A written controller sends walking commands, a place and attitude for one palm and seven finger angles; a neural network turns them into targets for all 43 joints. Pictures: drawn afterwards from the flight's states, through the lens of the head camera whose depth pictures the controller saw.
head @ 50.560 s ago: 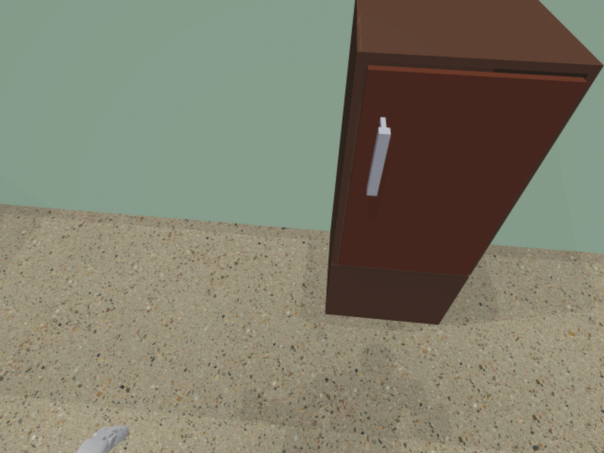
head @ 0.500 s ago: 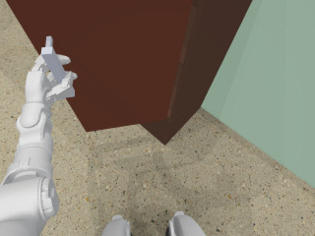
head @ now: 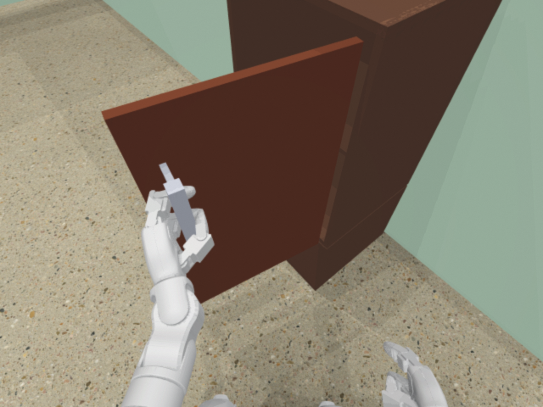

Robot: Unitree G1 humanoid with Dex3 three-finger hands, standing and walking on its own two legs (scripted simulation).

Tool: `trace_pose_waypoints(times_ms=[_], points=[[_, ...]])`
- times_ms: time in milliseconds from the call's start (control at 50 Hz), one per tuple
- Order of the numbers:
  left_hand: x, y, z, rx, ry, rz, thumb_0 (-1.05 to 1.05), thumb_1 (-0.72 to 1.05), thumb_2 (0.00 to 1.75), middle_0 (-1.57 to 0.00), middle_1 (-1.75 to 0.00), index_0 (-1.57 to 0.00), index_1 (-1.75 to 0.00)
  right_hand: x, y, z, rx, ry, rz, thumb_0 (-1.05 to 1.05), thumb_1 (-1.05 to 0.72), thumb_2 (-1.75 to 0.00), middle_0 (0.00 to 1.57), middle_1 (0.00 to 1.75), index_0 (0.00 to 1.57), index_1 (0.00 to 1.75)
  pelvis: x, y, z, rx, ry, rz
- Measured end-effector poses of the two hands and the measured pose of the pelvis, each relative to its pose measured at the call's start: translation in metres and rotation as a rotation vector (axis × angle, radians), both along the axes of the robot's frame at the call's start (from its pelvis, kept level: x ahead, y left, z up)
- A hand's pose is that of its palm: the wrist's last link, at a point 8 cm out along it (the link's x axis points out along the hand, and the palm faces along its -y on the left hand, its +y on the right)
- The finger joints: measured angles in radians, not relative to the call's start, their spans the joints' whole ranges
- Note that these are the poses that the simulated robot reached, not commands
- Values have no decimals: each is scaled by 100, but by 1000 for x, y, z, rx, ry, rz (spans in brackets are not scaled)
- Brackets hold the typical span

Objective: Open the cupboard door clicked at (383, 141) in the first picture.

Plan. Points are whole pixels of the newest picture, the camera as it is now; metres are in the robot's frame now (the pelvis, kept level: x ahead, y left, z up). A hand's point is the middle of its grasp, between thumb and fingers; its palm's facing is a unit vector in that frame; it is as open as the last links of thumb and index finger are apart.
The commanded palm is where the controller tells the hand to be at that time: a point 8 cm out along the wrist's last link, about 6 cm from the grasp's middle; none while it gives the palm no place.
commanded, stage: pull the door open along its arc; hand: left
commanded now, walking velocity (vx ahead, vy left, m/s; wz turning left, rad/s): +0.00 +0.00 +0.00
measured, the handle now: (181, 210) +0.39 +0.16 +0.06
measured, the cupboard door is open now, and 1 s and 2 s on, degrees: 80 94 98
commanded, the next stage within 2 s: open thumb and fingers to let go in 0.28 s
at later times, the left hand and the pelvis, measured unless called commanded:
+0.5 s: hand (246, 272) +0.29 +0.05 +0.06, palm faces +0.36 -0.93 -0.01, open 6.3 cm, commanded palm +0.25 +0.10 +0.06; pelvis +0.00 -0.03 +0.00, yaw +2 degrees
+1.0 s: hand (239, 269) +0.30 +0.06 +0.06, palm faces +0.33 -0.94 +0.00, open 13.6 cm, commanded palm +0.25 +0.11 +0.06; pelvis -0.01 -0.01 +0.00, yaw +2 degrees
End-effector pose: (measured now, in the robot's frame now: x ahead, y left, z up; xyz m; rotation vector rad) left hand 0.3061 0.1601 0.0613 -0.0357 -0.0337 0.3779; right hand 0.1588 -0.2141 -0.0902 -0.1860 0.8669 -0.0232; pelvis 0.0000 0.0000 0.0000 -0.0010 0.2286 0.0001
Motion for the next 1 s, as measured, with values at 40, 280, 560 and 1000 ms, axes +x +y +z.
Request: trace_pose_waypoints(times_ms=[40, 280, 560, 1000], points=[[-6, -6, 1, 15, 8, 14, 1, 67, 76, -35, -129, -32, -129, 1, -1, -1, 3, 1, 5, 0, -91, -90, 20, 30, 20, 30, 0, -4, 0, 2, -7, 5], [-46, -49, 4, -11, 50, 0, 1, 67, 74, -31, -131, -33, -133, -12, -29, -3, -15, 32, -18, 1, -91, -90, 20, 30, 20, 30, 7, -20, 7, 13, -43, 20], [-51, -64, 0, 36, 47, 4, 0, 59, 76, -37, -132, -35, -133, 9, -24, -6, -16, -35, 28, 1, -91, -90, 20, 30, 20, 30, 0, -27, 1, 17, -39, 42], [-49, -56, 0, 23, 44, -44, -1, -41, 33, -30, -109, -32, -109, -4, -5, -4, -19, -25, 17, 1, -91, -90, 20, 30, 20, 30, -7, -7, -1, 2, -45, 30]])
